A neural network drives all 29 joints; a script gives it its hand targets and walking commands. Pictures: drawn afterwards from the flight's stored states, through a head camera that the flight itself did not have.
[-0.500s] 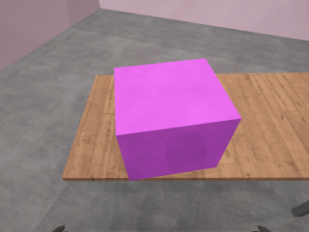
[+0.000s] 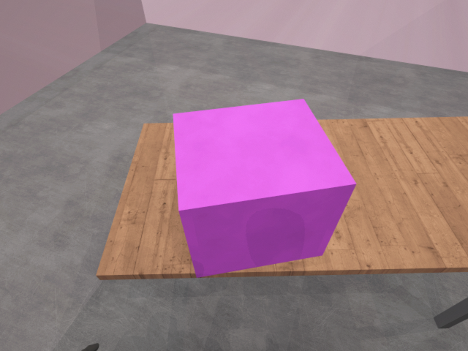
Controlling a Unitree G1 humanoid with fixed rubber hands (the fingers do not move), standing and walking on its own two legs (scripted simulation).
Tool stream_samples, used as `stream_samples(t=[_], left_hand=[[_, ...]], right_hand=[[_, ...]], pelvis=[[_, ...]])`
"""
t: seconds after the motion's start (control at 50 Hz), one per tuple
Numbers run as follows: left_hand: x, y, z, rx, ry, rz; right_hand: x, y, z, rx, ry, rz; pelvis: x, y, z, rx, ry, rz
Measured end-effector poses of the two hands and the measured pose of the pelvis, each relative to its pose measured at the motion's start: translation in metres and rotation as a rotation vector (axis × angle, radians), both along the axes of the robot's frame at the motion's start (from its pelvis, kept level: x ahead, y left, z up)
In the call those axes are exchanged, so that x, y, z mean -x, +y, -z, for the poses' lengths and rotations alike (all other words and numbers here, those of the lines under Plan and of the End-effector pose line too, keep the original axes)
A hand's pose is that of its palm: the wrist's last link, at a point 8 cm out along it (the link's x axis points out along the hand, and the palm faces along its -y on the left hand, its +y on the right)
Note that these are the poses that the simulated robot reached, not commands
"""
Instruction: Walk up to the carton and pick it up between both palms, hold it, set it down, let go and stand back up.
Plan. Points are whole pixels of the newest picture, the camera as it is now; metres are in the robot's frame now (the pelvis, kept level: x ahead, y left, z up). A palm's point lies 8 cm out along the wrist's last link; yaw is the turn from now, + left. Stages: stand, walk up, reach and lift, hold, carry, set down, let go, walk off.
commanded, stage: walk up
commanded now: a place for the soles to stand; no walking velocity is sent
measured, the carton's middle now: (250, 187) +0.46 -0.02 +0.00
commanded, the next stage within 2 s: none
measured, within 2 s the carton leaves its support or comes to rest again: neither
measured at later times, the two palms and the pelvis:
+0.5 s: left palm out of the picture +0.02 +0.19 -0.14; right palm out of the picture +0.05 -0.45 -0.15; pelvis -0.05 -0.12 -0.05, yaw -2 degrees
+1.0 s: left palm out of the picture +0.02 +0.21 -0.11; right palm out of the picture +0.08 -0.42 -0.14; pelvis -0.07 -0.11 -0.04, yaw +2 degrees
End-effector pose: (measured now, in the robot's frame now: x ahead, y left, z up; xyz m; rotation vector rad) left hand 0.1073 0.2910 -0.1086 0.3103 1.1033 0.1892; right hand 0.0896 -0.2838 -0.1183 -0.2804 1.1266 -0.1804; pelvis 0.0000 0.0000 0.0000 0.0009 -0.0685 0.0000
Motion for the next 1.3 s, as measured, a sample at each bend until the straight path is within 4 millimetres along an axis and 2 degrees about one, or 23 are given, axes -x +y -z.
stream_samples(t=[0.06,0.1,0.16,0.22,0.3,0.36,0.42,0.48,0.54,0.66,0.78,0.9,1.0,1.08,1.12,1.22,1.3], left_hand=[[-0.001,0.005,0.001,-0.005,0.014,0.009],[-0.004,0.010,0.003,-0.023,0.019,0.017],[-0.006,0.012,0.005,-0.047,0.023,0.025],[-0.003,0.004,0.012,-0.058,0.025,0.041],[0.009,-0.021,0.028,-0.059,0.053,0.057],[0.024,-0.051,0.039,-0.051,0.051,0.040],[0.052,-0.080,0.042,-0.045,0.061,0.024],[0.081,-0.095,0.036,-0.057,0.104,-0.029],[0.093,-0.100,0.024,-0.087,0.093,-0.068],[0.091,-0.095,0.011,-0.145,-0.016,-0.092],[0.085,-0.096,0.005,-0.162,-0.034,-0.067],[0.078,-0.096,0.003,-0.170,-0.060,-0.004],[0.091,-0.078,0.002,-0.177,-0.072,-0.028],[0.104,-0.057,0.010,-0.168,-0.056,-0.032],[0.106,-0.048,0.016,-0.147,-0.042,-0.032],[0.101,-0.038,0.025,-0.094,-0.048,-0.031],[0.106,-0.036,0.031,-0.061,-0.043,-0.031]], right_hand=[[0.002,-0.003,-0.001,0.026,-0.009,0.010],[0.009,-0.013,-0.002,0.066,-0.020,0.016],[0.029,-0.038,-0.004,0.132,0.002,0.018],[0.051,-0.073,-0.007,0.200,0.023,0.037],[0.069,-0.125,-0.004,0.267,0.028,0.035],[0.073,-0.161,0.011,0.281,0.040,0.013],[0.066,-0.177,0.029,0.258,0.050,-0.006],[0.049,-0.172,0.035,0.188,0.000,0.000],[0.030,-0.160,0.037,0.123,-0.053,-0.019],[0.006,-0.143,0.045,0.051,-0.084,-0.089],[-0.001,-0.141,0.038,0.021,-0.113,-0.098],[0.007,-0.149,0.032,0.040,-0.103,-0.062],[0.013,-0.141,0.024,0.064,-0.092,-0.081],[0.019,-0.128,0.022,0.083,-0.103,-0.079],[0.028,-0.117,0.022,0.085,-0.103,-0.069],[0.062,-0.093,0.023,0.073,-0.062,-0.049],[0.075,-0.077,0.020,0.056,-0.038,-0.031]], pelvis=[[0.004,0.000,0.002,-0.012,0.014,0.009],[0.011,-0.004,0.007,-0.026,0.016,0.012],[0.022,-0.017,0.012,-0.032,0.011,0.012],[0.032,-0.033,0.020,-0.043,0.017,0.036],[0.043,-0.061,0.037,-0.062,0.033,0.066],[0.053,-0.085,0.050,-0.027,0.020,0.051],[0.056,-0.101,0.056,0.021,0.004,0.003],[0.052,-0.113,0.051,-0.011,0.023,0.035],[0.047,-0.121,0.045,-0.007,0.037,0.024],[0.044,-0.131,0.047,0.001,0.018,-0.020],[0.048,-0.131,0.042,-0.036,0.007,-0.014],[0.060,-0.126,0.040,-0.010,0.011,-0.019],[0.067,-0.112,0.038,-0.008,0.005,-0.036],[0.072,-0.092,0.042,-0.006,0.002,-0.035],[0.076,-0.082,0.043,-0.027,-0.014,-0.030],[0.079,-0.070,0.042,0.001,-0.013,-0.032],[0.080,-0.064,0.038,0.028,-0.021,-0.032]])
